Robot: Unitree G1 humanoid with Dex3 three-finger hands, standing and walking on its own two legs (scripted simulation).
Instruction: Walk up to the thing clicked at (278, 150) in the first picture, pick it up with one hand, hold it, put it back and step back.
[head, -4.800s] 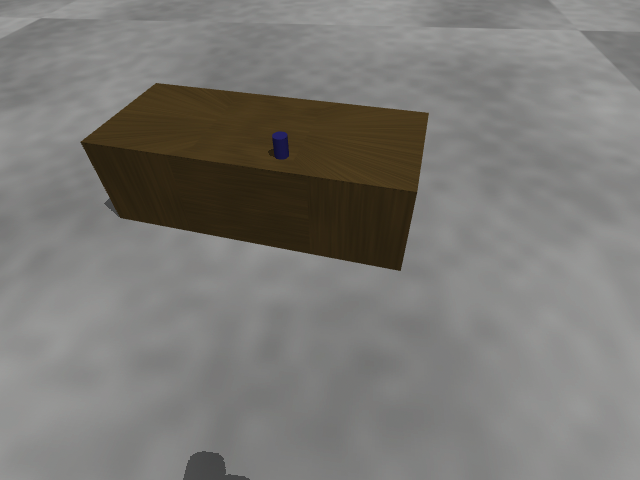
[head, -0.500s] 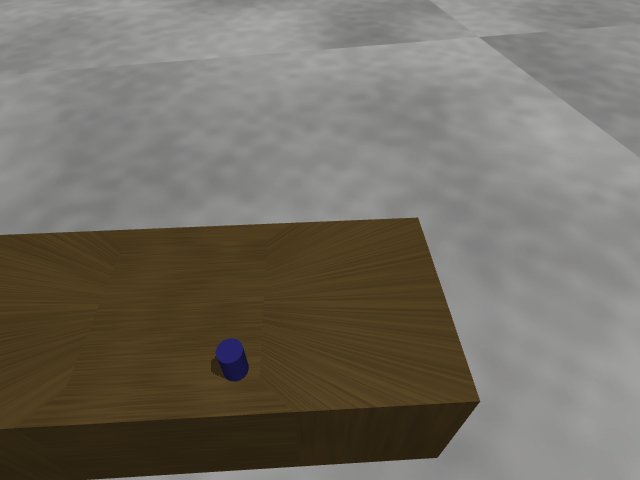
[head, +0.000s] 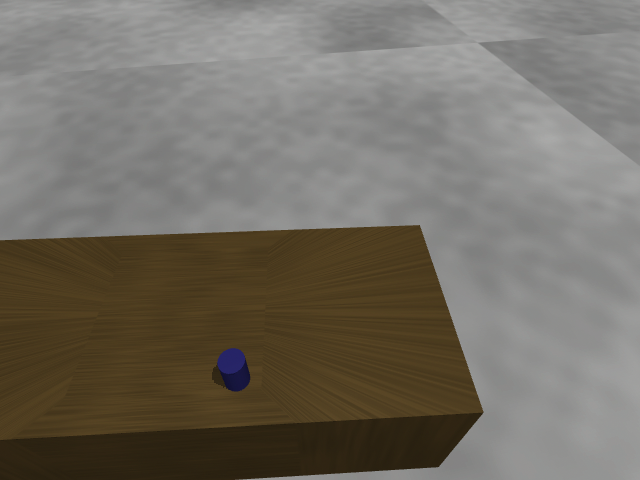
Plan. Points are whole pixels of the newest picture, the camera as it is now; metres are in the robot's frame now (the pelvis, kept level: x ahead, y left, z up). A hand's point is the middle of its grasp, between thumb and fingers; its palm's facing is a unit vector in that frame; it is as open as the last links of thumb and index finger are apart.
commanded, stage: walk up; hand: left
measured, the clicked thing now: (234, 370) +0.43 +0.21 -0.32
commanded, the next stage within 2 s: stand in 0.04 s
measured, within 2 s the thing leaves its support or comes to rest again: neither
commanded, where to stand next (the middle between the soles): +0.03 -0.03 m, yaw +3 degrees
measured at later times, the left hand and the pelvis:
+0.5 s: hand out of the picture +0.08 +0.26 -0.15, palm faces -0.01 -0.94 -0.35, open 7.4 cm; pelvis +0.00 +0.00 +0.00, yaw +1 degrees
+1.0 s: hand out of the picture +0.07 +0.26 -0.15, palm faces -0.01 -0.94 -0.34, open 7.4 cm; pelvis +0.00 +0.01 +0.00, yaw +1 degrees
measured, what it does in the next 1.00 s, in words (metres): stands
